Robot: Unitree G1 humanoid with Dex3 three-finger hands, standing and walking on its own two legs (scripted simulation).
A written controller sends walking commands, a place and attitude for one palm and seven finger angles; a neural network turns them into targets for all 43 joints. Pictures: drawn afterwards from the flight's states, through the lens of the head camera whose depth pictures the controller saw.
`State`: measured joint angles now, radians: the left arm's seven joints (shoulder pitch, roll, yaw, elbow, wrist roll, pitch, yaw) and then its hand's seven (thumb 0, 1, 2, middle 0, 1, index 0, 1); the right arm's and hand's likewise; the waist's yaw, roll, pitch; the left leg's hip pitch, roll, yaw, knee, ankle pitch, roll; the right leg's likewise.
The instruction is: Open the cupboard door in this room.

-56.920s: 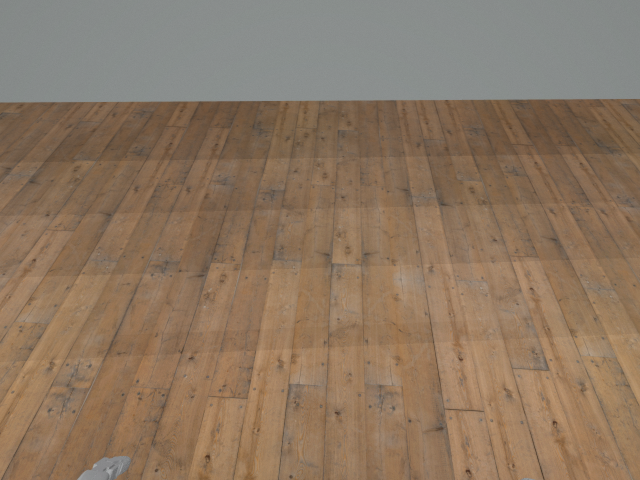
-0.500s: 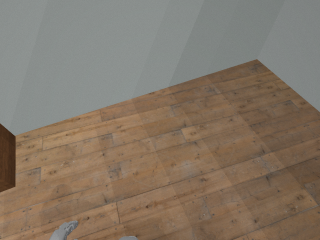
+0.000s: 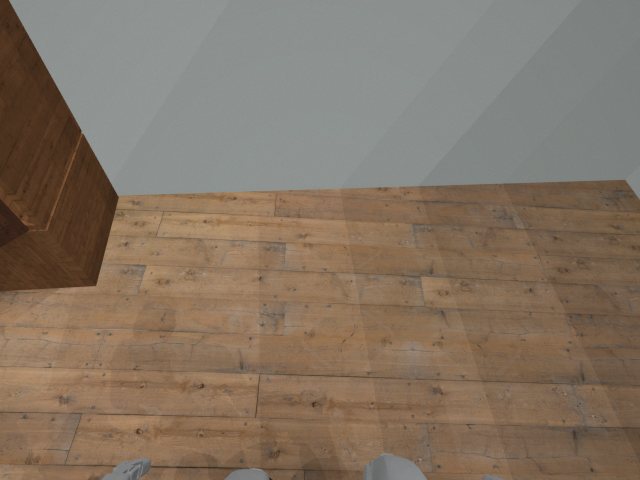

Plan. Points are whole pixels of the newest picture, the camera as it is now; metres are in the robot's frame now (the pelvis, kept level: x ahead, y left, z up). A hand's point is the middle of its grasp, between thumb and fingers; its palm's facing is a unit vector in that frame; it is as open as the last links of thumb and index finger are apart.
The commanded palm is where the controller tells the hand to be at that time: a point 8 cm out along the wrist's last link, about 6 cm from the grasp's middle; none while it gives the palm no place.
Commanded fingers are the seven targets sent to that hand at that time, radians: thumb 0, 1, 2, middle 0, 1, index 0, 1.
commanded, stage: turn to face it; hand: left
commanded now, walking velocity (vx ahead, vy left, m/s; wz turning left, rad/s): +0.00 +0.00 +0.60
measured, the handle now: out of the picture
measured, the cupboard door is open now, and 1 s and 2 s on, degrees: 44 44 44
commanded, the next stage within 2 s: take the last steps up to it in 1.46 s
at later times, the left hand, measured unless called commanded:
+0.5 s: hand out of the picture +0.00 +0.19 -0.19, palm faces +0.34 -0.92 -0.22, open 7.3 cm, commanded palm none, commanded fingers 0.00 0.90 0.90 -0.20 -0.30 -0.20 -0.30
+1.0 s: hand out of the picture -0.02 +0.16 -0.15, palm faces +0.59 -0.76 -0.25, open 7.3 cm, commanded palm none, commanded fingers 0.00 0.90 0.90 -0.20 -0.30 -0.20 -0.30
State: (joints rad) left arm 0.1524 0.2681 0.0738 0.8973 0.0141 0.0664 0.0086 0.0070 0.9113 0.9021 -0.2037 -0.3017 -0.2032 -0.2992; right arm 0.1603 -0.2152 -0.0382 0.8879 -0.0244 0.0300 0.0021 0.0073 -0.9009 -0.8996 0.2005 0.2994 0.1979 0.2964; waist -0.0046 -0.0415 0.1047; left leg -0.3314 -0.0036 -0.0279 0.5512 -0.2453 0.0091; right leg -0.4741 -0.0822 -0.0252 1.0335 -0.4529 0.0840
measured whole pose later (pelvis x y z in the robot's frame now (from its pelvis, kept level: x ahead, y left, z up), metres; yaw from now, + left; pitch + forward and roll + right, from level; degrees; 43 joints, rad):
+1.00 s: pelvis +0.04 -0.05 +0.00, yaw +38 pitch +0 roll +2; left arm 0.20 0.21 0.04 0.87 0.02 0.02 0.02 0.00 0.91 0.90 -0.21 -0.30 -0.21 -0.30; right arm 0.15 -0.25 -0.08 0.92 -0.01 0.08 0.03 0.01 -0.90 -0.90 0.20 0.30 0.19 0.30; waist -0.02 -0.02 0.10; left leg -0.44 0.01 0.05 0.94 -0.47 -0.06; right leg -0.22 -0.13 -0.15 0.52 -0.30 0.03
